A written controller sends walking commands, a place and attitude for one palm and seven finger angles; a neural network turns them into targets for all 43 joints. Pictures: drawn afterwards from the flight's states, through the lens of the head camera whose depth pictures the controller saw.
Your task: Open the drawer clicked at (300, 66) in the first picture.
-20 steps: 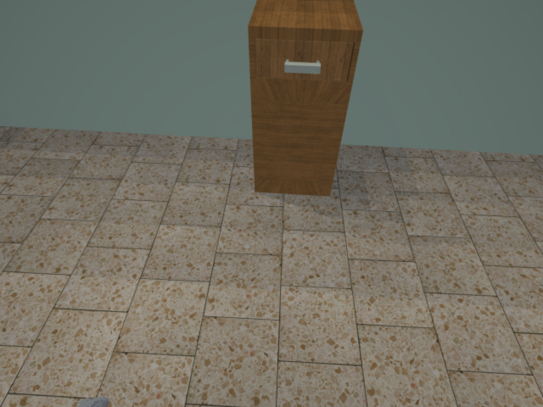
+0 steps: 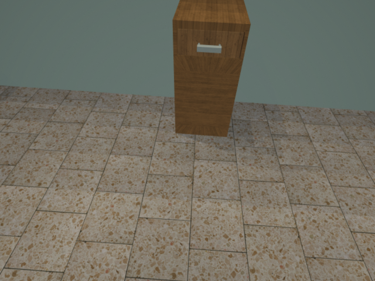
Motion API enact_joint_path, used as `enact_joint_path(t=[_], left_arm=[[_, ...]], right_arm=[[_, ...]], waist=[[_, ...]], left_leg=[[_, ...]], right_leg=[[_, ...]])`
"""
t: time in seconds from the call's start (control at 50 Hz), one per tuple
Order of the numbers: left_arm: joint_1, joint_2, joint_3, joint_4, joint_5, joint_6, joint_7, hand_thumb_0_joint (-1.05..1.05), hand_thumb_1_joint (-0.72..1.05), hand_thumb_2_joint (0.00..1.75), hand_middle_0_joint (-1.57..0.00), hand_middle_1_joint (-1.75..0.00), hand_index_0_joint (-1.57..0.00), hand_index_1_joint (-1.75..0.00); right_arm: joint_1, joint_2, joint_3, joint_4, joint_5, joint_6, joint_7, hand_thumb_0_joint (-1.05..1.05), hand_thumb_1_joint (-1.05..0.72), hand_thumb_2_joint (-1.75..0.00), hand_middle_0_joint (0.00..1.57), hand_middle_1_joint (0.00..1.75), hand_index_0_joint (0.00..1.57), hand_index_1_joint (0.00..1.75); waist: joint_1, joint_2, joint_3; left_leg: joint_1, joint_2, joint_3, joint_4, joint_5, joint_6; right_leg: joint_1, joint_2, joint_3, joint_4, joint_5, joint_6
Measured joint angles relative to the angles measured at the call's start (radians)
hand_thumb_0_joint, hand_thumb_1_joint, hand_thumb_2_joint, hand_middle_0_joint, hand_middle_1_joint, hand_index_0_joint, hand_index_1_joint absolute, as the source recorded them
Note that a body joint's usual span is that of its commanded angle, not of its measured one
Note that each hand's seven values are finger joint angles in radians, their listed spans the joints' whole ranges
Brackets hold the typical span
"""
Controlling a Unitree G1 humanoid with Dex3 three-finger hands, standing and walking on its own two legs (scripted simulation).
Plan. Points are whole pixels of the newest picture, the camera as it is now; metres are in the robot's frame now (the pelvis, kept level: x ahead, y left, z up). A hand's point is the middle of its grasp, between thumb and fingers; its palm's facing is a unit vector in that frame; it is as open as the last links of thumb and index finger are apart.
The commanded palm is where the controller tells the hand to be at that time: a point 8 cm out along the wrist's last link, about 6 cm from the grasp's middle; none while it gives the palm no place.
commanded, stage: stand and wait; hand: left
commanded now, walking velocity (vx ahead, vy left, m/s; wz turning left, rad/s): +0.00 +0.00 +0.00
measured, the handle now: (209, 46) +1.25 -0.05 -0.06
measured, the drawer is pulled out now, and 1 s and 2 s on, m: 0.00 0.00 0.00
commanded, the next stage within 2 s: look at it before walking up in 0.42 s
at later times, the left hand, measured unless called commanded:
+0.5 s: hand out of the picture +0.06 +0.25 -0.15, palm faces -0.02 -0.95 -0.32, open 7.4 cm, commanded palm none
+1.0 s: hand out of the picture +0.06 +0.25 -0.15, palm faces -0.02 -0.95 -0.32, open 7.4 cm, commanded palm none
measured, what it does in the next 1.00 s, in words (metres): stands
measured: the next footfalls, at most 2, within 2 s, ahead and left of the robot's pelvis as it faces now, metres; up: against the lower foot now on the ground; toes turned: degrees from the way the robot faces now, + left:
left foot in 1.90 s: +0.36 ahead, +0.07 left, +0.00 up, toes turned -15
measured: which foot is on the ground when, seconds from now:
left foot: down 0.00-1.00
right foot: down 0.00-1.00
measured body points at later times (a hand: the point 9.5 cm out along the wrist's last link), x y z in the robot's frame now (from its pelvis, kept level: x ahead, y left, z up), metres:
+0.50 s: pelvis -0.01 +0.00 +0.00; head -0.01 +0.00 +0.45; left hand +0.07 +0.30 -0.13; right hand +0.06 -0.29 -0.13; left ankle +0.00 +0.13 -0.74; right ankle +0.00 -0.11 -0.74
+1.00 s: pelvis -0.01 +0.00 +0.00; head -0.01 +0.01 +0.45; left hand +0.06 +0.30 -0.13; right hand +0.07 -0.29 -0.13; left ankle +0.00 +0.13 -0.74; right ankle +0.00 -0.11 -0.74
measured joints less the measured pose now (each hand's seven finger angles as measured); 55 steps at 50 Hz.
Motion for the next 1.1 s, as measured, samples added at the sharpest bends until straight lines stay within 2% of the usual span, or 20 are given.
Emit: enact_joint_path(t=[0.48, 1.1], left_arm=[[0.001, 0.015, 0.002, 0.042, -0.001, -0.004, 0.0, 0.01, 0.91, 0.9, -0.2, -0.3, -0.2, -0.3], [0.011, 0.015, 0.001, 0.052, 0.002, -0.005, 0.0, 0.0, 0.91, 0.9, -0.2, -0.3, -0.2, -0.3]], right_arm=[[0.028, -0.005, 0.001, 0.06, 0.005, 0.0, 0.003, 0.01, -0.9, -0.9, 0.2, 0.3, 0.21, 0.3], [0.011, -0.007, 0.0, 0.062, 0.007, -0.001, 0.003, 0.01, -0.9, -0.9, 0.2, 0.3, 0.21, 0.3]], waist=[[-0.006, 0.0, 0.005], [0.0, -0.001, 0.011]], left_leg=[[0.011, 0.003, 0.001, -0.039, 0.034, 0.0], [0.026, -0.001, 0.006, -0.065, 0.046, 0.005]], right_leg=[[0.013, 0.003, 0.001, -0.046, 0.038, 0.001], [0.029, -0.002, 0.006, -0.076, 0.054, 0.008]])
